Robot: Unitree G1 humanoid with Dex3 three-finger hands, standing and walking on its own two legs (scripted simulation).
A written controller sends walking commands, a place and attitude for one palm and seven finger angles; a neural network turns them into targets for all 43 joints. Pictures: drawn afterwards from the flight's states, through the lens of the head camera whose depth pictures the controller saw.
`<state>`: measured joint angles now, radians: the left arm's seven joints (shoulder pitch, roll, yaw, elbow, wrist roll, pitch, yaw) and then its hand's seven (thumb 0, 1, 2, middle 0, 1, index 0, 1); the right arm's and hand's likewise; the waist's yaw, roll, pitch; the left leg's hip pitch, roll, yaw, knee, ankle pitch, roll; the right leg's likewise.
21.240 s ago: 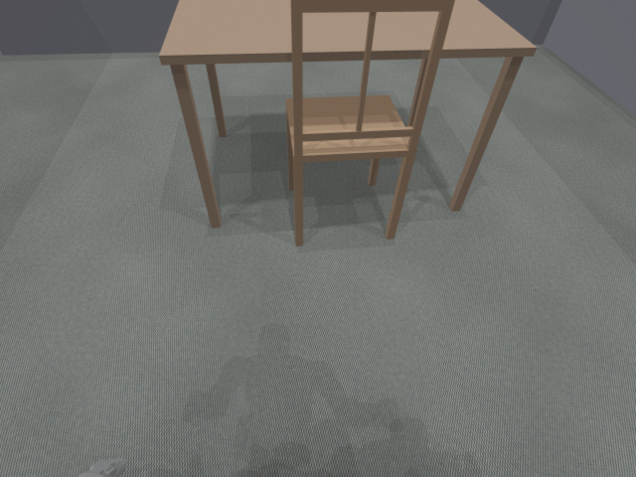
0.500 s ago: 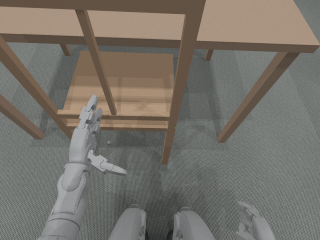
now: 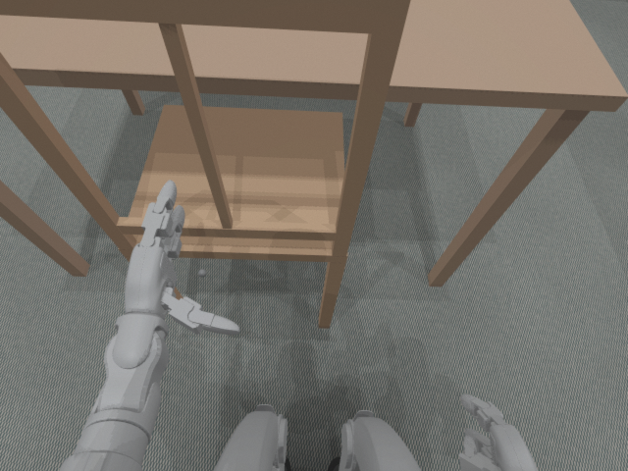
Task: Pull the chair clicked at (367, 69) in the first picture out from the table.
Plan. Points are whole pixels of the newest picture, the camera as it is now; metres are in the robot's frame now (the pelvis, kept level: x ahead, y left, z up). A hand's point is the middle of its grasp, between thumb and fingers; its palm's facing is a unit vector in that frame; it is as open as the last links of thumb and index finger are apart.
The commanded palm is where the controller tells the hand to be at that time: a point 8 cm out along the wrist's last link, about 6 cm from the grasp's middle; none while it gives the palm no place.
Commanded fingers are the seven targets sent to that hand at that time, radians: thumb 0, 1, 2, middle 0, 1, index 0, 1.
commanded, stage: aim the fingers beside a spindle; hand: left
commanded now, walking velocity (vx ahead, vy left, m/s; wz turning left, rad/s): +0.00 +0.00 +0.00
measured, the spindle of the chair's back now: (207, 152) +0.50 +0.16 +0.07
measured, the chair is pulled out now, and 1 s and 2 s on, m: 0.00 0.00 0.00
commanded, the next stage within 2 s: push the fingers through the gap in 1.52 s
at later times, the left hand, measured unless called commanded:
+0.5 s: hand (208, 272) +0.35 +0.14 +0.03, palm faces -0.01 -1.00 -0.04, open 17.0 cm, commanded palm +0.33 +0.19 +0.03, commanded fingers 0.00 -0.50 0.30 -0.06 -0.08 -0.06 -0.08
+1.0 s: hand (223, 286) +0.34 +0.13 +0.01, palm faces -0.06 -1.00 +0.01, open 17.0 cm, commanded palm +0.32 +0.19 +0.03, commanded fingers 0.00 -0.50 0.30 -0.06 -0.08 -0.06 -0.08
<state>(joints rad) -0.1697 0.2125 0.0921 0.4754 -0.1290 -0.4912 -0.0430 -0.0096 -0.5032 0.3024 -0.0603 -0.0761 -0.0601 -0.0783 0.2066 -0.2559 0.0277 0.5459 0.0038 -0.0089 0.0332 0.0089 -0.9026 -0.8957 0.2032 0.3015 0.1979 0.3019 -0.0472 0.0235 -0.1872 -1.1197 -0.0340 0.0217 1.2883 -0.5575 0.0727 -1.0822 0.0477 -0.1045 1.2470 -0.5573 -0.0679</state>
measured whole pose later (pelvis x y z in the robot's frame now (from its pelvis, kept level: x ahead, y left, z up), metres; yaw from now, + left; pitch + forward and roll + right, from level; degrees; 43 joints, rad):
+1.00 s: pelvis +0.00 -0.01 +0.00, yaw +0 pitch +22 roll -2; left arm -0.14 0.18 0.05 0.50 -0.18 -0.43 -0.12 -0.01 -0.50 0.30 -0.05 -0.08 -0.05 -0.08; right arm 0.22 -0.26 0.03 0.55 0.02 -0.02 0.02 0.01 -0.90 -0.90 0.20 0.30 0.20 0.30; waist -0.04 0.03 -0.20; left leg -1.10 -0.03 0.02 1.26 -0.55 0.06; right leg -1.07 0.05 -0.11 1.22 -0.55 -0.08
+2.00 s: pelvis +0.00 +0.00 -0.01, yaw +0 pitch +24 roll -2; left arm -0.34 0.25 0.11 0.60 -0.14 -0.42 -0.06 -0.01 -0.50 0.30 -0.06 -0.08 -0.06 -0.08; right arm 0.23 -0.26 0.02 0.57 0.01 0.02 0.04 0.01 -0.90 -0.90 0.20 0.30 0.20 0.30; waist -0.07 0.05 -0.18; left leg -1.16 -0.03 0.02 1.31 -0.57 0.07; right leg -1.13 0.05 -0.10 1.27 -0.57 -0.08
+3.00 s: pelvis +0.00 +0.01 +0.00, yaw -2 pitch +27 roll -3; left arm -0.71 0.33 0.28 1.02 -0.08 -0.53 -0.08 -0.01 -0.50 0.30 -0.06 -0.08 -0.06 -0.08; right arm 0.32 -0.26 0.02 0.62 -0.02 0.05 0.06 0.01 -0.90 -0.90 0.20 0.30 0.20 0.30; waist -0.15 0.04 -0.18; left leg -1.21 -0.02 0.03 1.29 -0.56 0.08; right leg -1.17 0.07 -0.09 1.24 -0.54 -0.06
